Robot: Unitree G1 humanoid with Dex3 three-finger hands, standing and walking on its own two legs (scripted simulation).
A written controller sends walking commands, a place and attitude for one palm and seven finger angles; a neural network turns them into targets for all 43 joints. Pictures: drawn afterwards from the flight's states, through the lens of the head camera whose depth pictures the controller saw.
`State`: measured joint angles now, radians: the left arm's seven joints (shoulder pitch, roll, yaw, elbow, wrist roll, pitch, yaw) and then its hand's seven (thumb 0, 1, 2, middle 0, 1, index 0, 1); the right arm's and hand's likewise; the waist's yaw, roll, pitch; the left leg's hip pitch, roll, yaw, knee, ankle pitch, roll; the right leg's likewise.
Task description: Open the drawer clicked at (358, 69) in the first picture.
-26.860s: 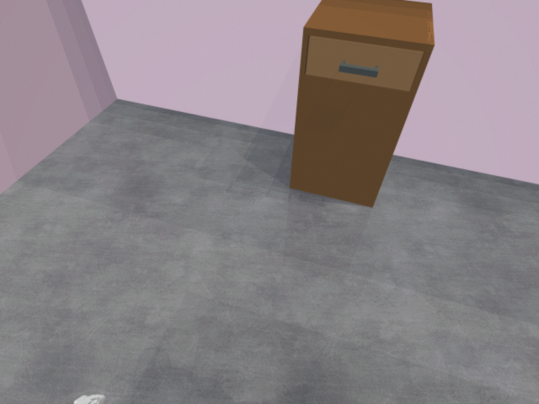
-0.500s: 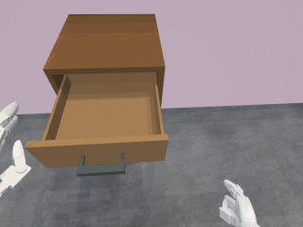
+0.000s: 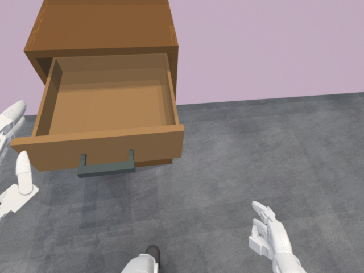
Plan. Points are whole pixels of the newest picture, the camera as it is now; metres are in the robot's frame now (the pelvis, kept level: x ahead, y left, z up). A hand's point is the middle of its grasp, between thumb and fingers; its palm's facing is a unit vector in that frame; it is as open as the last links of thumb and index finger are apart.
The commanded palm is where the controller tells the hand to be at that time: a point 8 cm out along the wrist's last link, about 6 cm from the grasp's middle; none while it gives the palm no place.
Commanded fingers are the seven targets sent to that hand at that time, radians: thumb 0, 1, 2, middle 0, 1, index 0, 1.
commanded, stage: step back with the hand held close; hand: left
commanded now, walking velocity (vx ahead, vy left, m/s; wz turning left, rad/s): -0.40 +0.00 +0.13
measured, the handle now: (107, 162) +0.36 +0.22 -0.05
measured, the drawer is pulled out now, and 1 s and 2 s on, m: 0.30 0.30 0.30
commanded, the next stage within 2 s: stop stepping back and stand still in 0.20 s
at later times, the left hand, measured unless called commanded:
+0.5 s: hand out of the picture +0.04 +0.17 +0.18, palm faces +0.32 -0.78 -0.54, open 7.4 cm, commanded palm -0.02 +0.22 +0.19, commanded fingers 0.00 0.90 0.90 -0.20 -0.30 -0.20 -0.30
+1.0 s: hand out of the picture -0.05 +0.17 +0.17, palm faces +0.49 -0.71 -0.51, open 7.4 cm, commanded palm -0.12 +0.20 +0.19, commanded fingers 0.00 0.90 0.90 -0.20 -0.30 -0.20 -0.30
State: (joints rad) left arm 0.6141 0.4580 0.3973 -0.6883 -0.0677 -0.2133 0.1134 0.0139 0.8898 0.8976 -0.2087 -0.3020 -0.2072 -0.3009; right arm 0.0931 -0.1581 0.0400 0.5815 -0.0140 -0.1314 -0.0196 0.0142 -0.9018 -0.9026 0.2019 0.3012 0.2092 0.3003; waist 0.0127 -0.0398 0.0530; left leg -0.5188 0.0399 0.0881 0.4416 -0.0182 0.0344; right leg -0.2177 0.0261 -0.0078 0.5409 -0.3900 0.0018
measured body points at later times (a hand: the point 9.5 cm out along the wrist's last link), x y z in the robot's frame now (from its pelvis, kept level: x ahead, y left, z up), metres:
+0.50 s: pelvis -0.14 -0.06 +0.00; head -0.10 -0.06 +0.45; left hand +0.02 +0.21 +0.21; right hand +0.06 -0.27 -0.08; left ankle -0.07 +0.07 -0.72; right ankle -0.11 -0.15 -0.73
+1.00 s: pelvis -0.21 -0.09 -0.01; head -0.21 -0.11 +0.44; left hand -0.08 +0.21 +0.20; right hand -0.04 -0.31 -0.11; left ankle -0.24 +0.05 -0.70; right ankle -0.15 -0.15 -0.73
